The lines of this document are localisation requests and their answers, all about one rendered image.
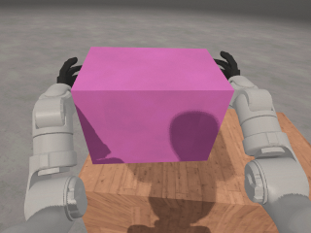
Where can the right robot forearm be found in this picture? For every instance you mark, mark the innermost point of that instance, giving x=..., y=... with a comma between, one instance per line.
x=263, y=137

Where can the left robot hand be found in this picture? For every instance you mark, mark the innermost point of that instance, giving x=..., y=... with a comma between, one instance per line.
x=66, y=72

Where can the right robot hand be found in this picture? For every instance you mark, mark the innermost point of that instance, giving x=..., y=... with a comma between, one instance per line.
x=230, y=67

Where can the left robot upper arm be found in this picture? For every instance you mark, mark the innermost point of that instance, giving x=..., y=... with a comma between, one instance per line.
x=52, y=206

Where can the pedestal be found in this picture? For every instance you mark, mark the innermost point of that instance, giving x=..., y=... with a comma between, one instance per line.
x=205, y=196

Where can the carton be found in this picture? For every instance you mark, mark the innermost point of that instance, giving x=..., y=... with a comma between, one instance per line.
x=148, y=105

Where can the right robot upper arm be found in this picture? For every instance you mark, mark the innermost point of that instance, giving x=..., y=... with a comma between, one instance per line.
x=279, y=185

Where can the left robot forearm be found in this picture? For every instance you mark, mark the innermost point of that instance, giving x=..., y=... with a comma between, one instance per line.
x=52, y=133

